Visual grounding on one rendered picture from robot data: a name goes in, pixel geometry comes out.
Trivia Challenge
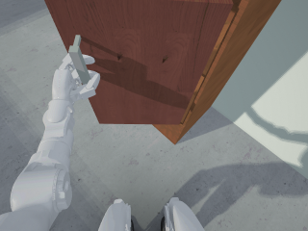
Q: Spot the right robot shin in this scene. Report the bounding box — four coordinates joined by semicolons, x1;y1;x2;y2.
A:
165;197;179;231

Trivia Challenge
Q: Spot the robot left hand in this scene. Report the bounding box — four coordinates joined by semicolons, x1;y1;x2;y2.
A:
52;53;100;106

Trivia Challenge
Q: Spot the robot left upper arm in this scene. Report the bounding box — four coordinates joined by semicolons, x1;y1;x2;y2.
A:
0;168;72;231

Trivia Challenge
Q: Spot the robot right thigh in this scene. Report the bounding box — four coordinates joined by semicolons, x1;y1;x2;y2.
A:
164;200;205;231

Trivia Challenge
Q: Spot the robot left forearm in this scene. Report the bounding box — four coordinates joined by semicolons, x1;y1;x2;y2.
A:
10;99;75;210

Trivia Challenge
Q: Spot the handle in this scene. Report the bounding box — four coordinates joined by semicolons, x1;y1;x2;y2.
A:
68;35;91;85

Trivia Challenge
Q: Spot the cupboard door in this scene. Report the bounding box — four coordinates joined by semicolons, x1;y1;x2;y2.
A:
44;0;234;125

